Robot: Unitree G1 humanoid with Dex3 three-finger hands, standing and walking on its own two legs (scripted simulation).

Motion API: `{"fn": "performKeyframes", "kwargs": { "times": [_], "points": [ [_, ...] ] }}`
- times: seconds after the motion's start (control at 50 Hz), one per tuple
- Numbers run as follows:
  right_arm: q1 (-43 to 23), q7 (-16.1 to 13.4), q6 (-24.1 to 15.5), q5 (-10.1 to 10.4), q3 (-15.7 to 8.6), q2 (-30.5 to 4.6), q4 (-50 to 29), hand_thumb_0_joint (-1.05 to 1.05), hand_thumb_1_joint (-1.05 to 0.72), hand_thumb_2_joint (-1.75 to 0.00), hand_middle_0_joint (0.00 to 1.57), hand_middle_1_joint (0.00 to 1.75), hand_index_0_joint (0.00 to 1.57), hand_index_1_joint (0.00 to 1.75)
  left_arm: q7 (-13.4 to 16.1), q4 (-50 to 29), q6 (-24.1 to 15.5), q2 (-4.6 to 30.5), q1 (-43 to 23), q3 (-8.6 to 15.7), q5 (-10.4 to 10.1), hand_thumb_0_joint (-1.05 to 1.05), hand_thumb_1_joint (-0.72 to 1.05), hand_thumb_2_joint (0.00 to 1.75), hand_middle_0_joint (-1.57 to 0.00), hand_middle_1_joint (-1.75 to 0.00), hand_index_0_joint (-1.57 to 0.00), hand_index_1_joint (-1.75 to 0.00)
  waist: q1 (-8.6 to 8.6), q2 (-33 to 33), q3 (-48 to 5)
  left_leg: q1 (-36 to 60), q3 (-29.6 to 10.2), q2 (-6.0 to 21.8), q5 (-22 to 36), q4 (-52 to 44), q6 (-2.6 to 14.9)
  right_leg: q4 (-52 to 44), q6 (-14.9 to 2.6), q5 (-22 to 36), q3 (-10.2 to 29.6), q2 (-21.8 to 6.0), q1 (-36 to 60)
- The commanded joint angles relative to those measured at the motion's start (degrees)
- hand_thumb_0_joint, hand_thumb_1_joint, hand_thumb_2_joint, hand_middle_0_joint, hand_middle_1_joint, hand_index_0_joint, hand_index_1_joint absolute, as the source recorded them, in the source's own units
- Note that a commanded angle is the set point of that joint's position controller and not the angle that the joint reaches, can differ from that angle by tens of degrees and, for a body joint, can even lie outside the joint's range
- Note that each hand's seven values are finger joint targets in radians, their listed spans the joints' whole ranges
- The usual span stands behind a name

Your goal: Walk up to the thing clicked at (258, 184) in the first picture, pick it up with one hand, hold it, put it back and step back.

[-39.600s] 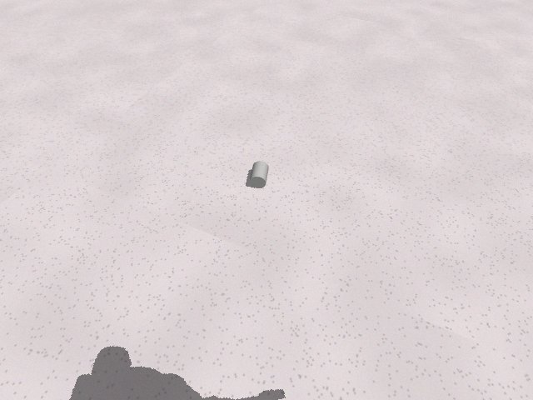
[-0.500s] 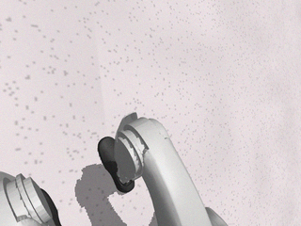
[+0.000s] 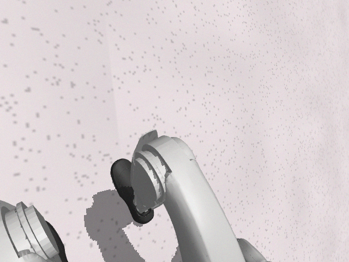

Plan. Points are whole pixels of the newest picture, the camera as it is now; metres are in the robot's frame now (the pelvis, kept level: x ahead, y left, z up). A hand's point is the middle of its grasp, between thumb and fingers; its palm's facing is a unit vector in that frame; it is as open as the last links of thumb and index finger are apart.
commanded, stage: close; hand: left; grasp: from above
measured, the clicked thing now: out of the picture +0.55 +0.32 -0.28
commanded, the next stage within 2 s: settle in 1.68 s
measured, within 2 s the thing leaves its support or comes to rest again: neither
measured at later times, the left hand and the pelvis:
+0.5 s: hand out of the picture +0.53 +0.31 -0.24, palm faces -0.46 -0.11 -0.88, open 11.9 cm; pelvis +0.00 +0.00 +0.00, yaw +0 degrees
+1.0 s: hand out of the picture +0.53 +0.31 -0.24, palm faces -0.44 -0.11 -0.89, open 11.1 cm; pelvis +0.00 +0.00 +0.00, yaw -1 degrees
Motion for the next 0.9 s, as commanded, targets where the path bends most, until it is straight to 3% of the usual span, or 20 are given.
{"fn": "performKeyframes", "kwargs": {
  "times": [0.0,0.04,0.08,0.18,0.24,0.32,0.42,0.46,0.54,0.6,0.8,0.88],
  "points": [
    [12.8,-0.8,0.7,-0.1,-5.7,-19.5,1.9,0.0,-0.9,-0.9,0.2,0.3,0.2,0.3,2.2,-7.3,0.2,11.4,-16.2,0.5,-0.7,0.0,-0.2,0.74,-0.36,-0.7,-0.34,-0.72,-3.99,34.1,-38.8,28.9,3.3,3.1,16.0,-15.0,-1.76,-9.0,-5.63,11.2,-4.4,1.6,25.9],
    [13.1,-0.9,0.7,0.0,-5.9,-20.0,1.9,0.0,-0.9,-0.9,0.2,0.3,0.2,0.3,2.2,-8.0,0.1,11.7,-16.6,1.2,-0.5,0.0,-0.19,0.72,-0.36,-0.7,-0.34,-0.71,-3.92,35.8,-38.1,31.4,1.8,3.5,18.0,-15.3,-2.66,-8.4,-5.82,11.0,-4.6,1.0,22.4],
    [12.7,-1.0,0.8,-0.2,-5.7,-20.2,1.7,0.0,-0.9,-0.9,0.2,0.3,0.2,0.3,2.1,-8.0,0.0,11.2,-16.9,0.6,-0.5,0.0,-0.19,0.73,-0.37,-0.69,-0.35,-0.71,-4.71,35.4,-37.4,31.1,1.8,3.6,17.5,-15.1,-2.5,-8.7,-5.71,11.1,-4.6,0.9,22.5],
    [12.5,-1.2,0.8,-0.1,-5.2,-20.0,1.7,0.0,-0.9,-0.9,0.2,0.3,0.2,0.3,1.9,-6.8,-0.2,12.2,-15.6,0.7,-0.8,0.0,-0.18,0.73,-0.39,-0.66,-0.36,-0.69,-4.33,33.5,-36.9,28.4,2.7,3.4,16.1,-14.9,-1.93,-8.9,-5.48,10.9,-4.4,1.2,24.7],
    [12.7,-1.2,0.8,-0.6,-4.8,-20.1,1.8,0.0,-0.9,-0.9,0.2,0.3,0.2,0.3,1.6,-8.3,-0.4,11.7,-16.1,0.6,-0.9,0.0,-0.16,0.71,-0.4,-0.65,-0.38,-0.67,-4.96,35.1,-37.4,31.4,1.8,3.8,19.2,-14.7,-2.61,-8.7,-5.49,12.4,-4.4,0.7,23.3],
    [11.7,-1.3,0.9,-0.2,-4.8,-19.9,1.5,0.0,-0.9,-0.9,0.2,0.3,0.2,0.3,1.8,-6.9,-0.5,12.4,-15.7,-0.1,-1.2,0.0,-0.14,0.69,-0.4,-0.66,-0.39,-0.68,-4.12,34.2,-36.8,28.5,2.7,3.5,15.0,-15.2,-1.84,-9.2,-5.42,10.3,-4.3,1.4,25.2],
    [12.6,-1.3,0.9,-0.4,-4.6,-19.8,1.5,0.0,-0.89,-0.9,0.2,0.3,0.2,0.3,1.6,-8.1,-0.6,11.8,-15.5,-0.2,-1.1,0.0,-0.11,0.68,-0.43,-0.62,-0.41,-0.65,-4.75,33.7,-38.0,29.0,2.8,3.4,17.6,-14.4,-1.81,-9.0,-5.25,13.0,-4.2,1.1,26.5],
    [12.1,-1.4,1.1,-0.4,-4.6,-20.2,1.6,0.0,-0.9,-0.9,0.2,0.3,0.2,0.3,1.9,-6.6,-0.6,11.5,-15.4,-0.2,-1.4,0.0,-0.11,0.68,-0.45,-0.61,-0.42,-0.64,-4.87,32.1,-36.1,25.8,3.0,3.2,15.3,-14.3,-1.69,-9.3,-5.53,11.7,-4.5,1.2,26.3],
    [12.7,-1.4,1.0,-0.6,-4.5,-20.1,1.7,0.0,-0.9,-0.9,0.2,0.3,0.2,0.3,1.8,-9.1,-0.7,13.3,-16.7,0.9,-0.9,0.0,-0.06,0.64,-0.47,-0.6,-0.45,-0.62,-4.41,35.1,-38.2,30.0,2.3,3.6,17.2,-14.8,-2.29,-9.1,-5.55,12.0,-4.5,0.9,25.1],
    [11.9,-1.4,1.3,-0.5,-4.7,-19.9,1.3,0.0,-0.9,-0.9,0.2,0.3,0.2,0.3,2.0,-6.6,-0.4,11.3,-15.7,-0.6,-1.1,0.0,-0.03,0.62,-0.47,-0.61,-0.47,-0.62,-4.89,33.3,-37.5,27.7,2.8,3.4,15.5,-15.0,-1.76,-9.3,-5.5,11.2,-4.7,1.5,26.7],
    [12.1,-1.3,1.3,-0.4,-5.0,-20.3,0.7,0.0,-0.9,-0.9,0.2,0.3,0.2,0.3,1.8,-8.9,0.0,12.6,-15.8,0.9,-0.7,0.0,0.06,0.62,-0.54,-0.62,-0.53,-0.62,-3.63,34.7,-37.6,29.2,1.7,3.6,16.9,-15.2,-2.51,-8.7,-5.85,11.4,-4.6,0.8,24.2],
    [12.4,-1.2,1.6,-0.5,-5.0,-20.3,0.8,0.0,-0.9,-0.9,0.2,0.3,0.2,0.3,1.2,-10.5,-0.1,12.5,-15.7,1.1,-0.8,0.0,0.1,0.65,-0.58,-0.61,-0.57,-0.62,-4.29,34.9,-37.6,30.2,1.7,3.7,18.4,-15.0,-2.64,-9.0,-5.75,12.1,-4.5,0.7,24.2]
  ]
}}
